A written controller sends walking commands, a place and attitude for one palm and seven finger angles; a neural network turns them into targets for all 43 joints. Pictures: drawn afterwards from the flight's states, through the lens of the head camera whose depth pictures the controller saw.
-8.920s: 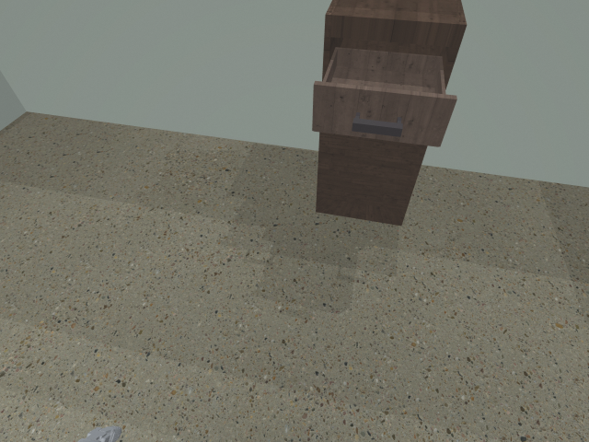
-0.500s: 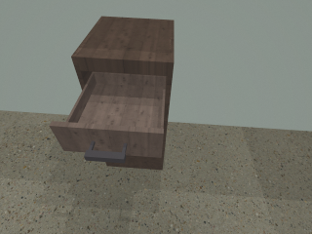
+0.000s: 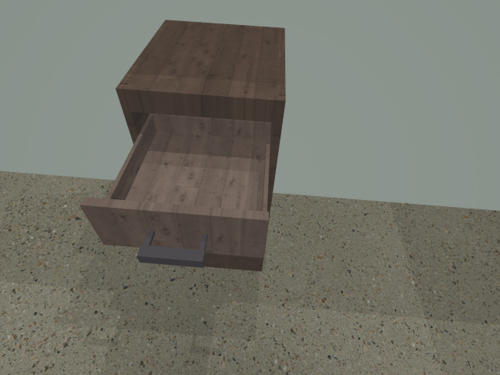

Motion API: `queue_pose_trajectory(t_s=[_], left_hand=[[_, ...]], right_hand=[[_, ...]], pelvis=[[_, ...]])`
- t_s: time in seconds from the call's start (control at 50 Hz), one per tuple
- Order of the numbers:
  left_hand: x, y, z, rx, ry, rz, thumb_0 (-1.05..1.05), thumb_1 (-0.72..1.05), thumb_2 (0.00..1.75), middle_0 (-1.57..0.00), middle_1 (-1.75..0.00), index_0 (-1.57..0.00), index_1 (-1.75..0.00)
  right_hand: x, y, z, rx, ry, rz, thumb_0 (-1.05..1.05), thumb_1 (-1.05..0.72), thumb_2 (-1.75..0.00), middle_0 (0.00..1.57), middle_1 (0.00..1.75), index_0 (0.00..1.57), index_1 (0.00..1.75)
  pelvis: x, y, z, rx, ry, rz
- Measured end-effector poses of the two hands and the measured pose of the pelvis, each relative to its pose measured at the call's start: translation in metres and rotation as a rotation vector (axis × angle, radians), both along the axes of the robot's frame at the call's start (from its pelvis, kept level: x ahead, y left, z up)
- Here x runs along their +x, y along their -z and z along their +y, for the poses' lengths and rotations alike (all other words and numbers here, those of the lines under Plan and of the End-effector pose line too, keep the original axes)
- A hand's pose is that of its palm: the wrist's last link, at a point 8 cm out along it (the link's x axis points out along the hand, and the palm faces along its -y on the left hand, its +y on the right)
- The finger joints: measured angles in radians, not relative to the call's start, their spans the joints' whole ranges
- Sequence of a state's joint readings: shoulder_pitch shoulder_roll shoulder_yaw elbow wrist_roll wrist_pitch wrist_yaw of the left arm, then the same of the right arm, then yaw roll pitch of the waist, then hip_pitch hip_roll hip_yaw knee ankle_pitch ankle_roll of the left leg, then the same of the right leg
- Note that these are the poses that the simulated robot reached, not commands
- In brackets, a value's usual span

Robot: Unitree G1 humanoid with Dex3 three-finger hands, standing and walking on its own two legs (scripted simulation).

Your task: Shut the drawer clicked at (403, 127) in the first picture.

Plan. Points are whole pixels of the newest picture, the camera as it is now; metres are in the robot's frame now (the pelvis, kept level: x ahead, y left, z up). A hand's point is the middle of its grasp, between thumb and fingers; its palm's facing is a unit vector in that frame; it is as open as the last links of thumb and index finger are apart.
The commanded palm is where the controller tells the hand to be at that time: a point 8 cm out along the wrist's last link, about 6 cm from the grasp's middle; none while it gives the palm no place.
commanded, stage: look again from close up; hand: left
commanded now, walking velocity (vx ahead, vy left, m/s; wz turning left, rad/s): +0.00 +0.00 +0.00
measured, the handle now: (174, 246) +0.35 +0.17 -0.05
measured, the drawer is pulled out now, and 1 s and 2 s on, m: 0.30 0.30 0.30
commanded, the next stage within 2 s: shuffle to correct the standing spot in 0.32 s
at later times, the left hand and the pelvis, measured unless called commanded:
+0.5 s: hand out of the picture -0.01 +0.15 -0.18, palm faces +0.01 -0.99 -0.15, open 7.4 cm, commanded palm none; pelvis +0.01 +0.00 +0.00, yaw -1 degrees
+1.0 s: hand out of the picture +0.02 +0.14 -0.18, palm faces +0.03 -0.99 -0.17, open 7.4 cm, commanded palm none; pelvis +0.04 -0.01 +0.00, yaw -1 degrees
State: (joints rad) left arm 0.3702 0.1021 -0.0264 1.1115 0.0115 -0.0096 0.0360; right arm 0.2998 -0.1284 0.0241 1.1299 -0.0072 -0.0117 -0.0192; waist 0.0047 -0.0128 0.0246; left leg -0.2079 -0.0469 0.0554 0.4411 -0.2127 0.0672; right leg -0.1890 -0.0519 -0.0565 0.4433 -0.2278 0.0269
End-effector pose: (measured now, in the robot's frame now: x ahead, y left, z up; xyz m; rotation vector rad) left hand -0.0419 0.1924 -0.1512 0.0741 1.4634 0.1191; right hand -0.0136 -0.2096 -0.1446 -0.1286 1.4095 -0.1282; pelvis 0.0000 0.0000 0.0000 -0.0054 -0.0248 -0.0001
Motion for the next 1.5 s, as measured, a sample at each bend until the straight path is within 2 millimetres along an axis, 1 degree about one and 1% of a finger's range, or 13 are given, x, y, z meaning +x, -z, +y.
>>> queue_pose_trajectory(t_s=[0.18,0.28,0.38,0.5,0.66,0.74,0.84,0.88,0.98,1.12,1.26,1.36,1.5], left_hand=[[0.025,0.001,-0.001,0.0,0.017,-0.05,0.0,0.9,0.9,-0.2,-0.3,-0.2,-0.3],[0.032,0.0,0.005,0.013,0.024,-0.054,0.01,0.91,0.9,-0.2,-0.3,-0.2,-0.3],[0.033,-0.001,0.009,0.024,0.025,-0.053,0.01,0.91,0.9,-0.2,-0.3,-0.2,-0.3],[0.03,-0.002,0.01,0.026,0.026,-0.038,0.0,0.91,0.9,-0.2,-0.3,-0.2,-0.3],[0.027,0.0,0.005,0.023,0.012,0.0,0.0,0.9,0.9,-0.2,-0.3,-0.19,-0.3],[0.028,-0.001,-0.003,0.023,-0.003,0.022,0.0,0.91,0.9,-0.2,-0.3,-0.19,-0.3],[0.036,-0.001,-0.013,0.015,-0.008,0.032,0.0,0.9,0.9,-0.2,-0.3,-0.2,-0.3],[0.042,-0.001,-0.014,0.014,-0.009,0.019,0.0,0.9,0.9,-0.2,-0.3,-0.2,-0.3],[0.059,-0.002,-0.01,0.035,0.004,-0.036,0.01,0.91,0.9,-0.2,-0.3,-0.2,-0.3],[0.066,-0.003,0.014,0.091,0.053,-0.096,0.02,0.92,0.9,-0.21,-0.3,-0.2,-0.3],[0.077,-0.013,0.032,0.132,0.084,-0.15,0.01,0.91,0.9,-0.2,-0.3,-0.2,-0.3],[0.081,-0.019,0.032,0.141,0.092,-0.16,0.01,0.91,0.9,-0.2,-0.3,-0.2,-0.3],[0.08,-0.017,0.018,0.116,0.091,-0.135,0.01,0.9,0.9,-0.2,-0.3,-0.2,-0.3]], right_hand=[[0.009,-0.002,-0.005,-0.015,0.011,-0.018,0.02,-0.93,-0.89,0.2,0.3,0.2,0.29],[0.009,-0.002,-0.004,-0.012,0.016,-0.016,0.01,-0.92,-0.89,0.2,0.3,0.2,0.29],[0.007,-0.002,-0.002,-0.004,0.018,-0.003,0.01,-0.92,-0.89,0.2,0.3,0.2,0.29],[0.005,-0.001,0.001,0.006,0.023,0.007,0.01,-0.92,-0.89,0.2,0.3,0.2,0.29],[0.004,0.005,-0.003,0.015,0.044,0.046,0.01,-0.91,-0.89,0.2,0.3,0.2,0.29],[0.012,0.006,-0.006,0.012,0.04,0.058,0.01,-0.91,-0.89,0.2,0.3,0.2,0.29],[0.031,0.005,-0.009,0.001,0.035,0.033,0.01,-0.91,-0.89,0.2,0.3,0.2,0.29],[0.04,0.004,-0.009,-0.003,0.033,0.014,0.01,-0.91,-0.89,0.2,0.3,0.2,0.29],[0.047,0.004,-0.021,-0.027,0.026,-0.014,0.02,-0.93,-0.89,0.2,0.3,0.2,0.29],[0.052,0.002,-0.035,-0.04,0.01,-0.103,0.02,-0.93,-0.89,0.2,0.3,0.2,0.29],[0.052,0.005,-0.034,-0.02,-0.015,-0.148,0.01,-0.92,-0.89,0.2,0.3,0.19,0.29],[0.046,0.006,-0.036,-0.006,-0.025,-0.128,0.01,-0.92,-0.89,0.2,0.3,0.2,0.29],[0.036,0.006,-0.038,0.003,-0.022,-0.072,0.01,-0.92,-0.89,0.2,0.3,0.2,0.29]], pelvis=[[0.006,-0.001,-0.001,0.001,0.007,-0.006],[0.009,-0.001,-0.002,0.001,0.009,-0.006],[0.01,-0.002,-0.002,0.001,0.01,-0.006],[0.013,-0.001,-0.001,0.003,0.012,-0.006],[0.032,0.003,-0.007,0.011,0.016,0.007],[0.043,0.004,-0.011,0.007,0.015,0.013],[0.05,0.003,-0.014,0.005,0.013,0.013],[0.049,0.002,-0.014,0.006,0.013,0.013],[0.04,0.002,-0.014,0.015,0.019,0.007],[0.02,0.006,-0.015,-0.001,0.015,0.011],[0.011,0.006,-0.014,0.005,0.018,0.008],[0.01,0.004,-0.017,0.013,0.019,0.013],[0.015,0.002,-0.023,0.017,0.021,0.015]])
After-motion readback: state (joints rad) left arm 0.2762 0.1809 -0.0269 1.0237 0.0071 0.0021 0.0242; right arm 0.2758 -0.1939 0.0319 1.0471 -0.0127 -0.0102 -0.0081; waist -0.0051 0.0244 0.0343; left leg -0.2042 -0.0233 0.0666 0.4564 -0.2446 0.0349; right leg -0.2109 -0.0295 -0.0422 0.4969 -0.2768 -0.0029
